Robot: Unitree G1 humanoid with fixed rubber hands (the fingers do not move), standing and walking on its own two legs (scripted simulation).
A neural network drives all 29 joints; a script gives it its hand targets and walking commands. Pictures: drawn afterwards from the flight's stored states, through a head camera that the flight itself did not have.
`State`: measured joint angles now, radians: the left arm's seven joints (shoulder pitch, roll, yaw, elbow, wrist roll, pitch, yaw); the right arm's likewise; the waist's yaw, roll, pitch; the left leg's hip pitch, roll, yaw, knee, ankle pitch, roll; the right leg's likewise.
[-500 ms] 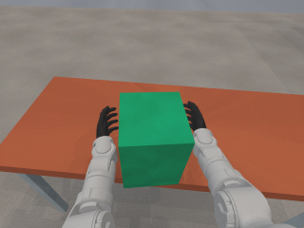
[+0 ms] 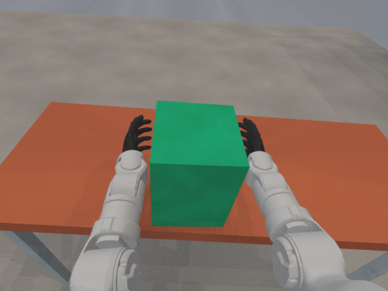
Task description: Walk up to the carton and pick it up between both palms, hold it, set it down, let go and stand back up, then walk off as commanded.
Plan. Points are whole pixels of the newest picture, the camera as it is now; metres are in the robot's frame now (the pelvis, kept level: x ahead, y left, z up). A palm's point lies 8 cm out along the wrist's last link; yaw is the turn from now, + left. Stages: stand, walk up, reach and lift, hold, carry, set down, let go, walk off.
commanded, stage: reach and lift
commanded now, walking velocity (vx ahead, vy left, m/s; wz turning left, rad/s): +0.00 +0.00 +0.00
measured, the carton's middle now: (191, 167) +0.39 +0.04 +0.04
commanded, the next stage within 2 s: hold in 1.68 s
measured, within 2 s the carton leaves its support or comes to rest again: neither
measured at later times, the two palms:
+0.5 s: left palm (134, 130) +0.38 +0.17 +0.16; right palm (265, 140) +0.39 -0.10 +0.15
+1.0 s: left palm (137, 121) +0.38 +0.16 +0.18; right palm (271, 134) +0.38 -0.11 +0.17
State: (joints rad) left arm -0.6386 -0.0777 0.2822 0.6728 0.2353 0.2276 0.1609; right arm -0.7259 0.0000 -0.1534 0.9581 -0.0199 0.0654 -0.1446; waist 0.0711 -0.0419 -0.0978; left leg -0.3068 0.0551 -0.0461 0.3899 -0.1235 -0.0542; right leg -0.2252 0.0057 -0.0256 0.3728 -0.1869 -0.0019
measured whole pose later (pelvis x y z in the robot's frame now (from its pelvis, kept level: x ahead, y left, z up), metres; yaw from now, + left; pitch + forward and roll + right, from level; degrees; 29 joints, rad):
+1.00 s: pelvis -0.01 +0.00 +0.00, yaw +0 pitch +1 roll -1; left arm -0.75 -0.03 0.28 0.49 0.23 0.53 0.08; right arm -0.78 0.00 -0.10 0.73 0.10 0.34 -0.23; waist -0.02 -0.05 -0.12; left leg -0.29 0.05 -0.05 0.39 -0.12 -0.05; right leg -0.20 0.01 -0.03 0.36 -0.17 0.01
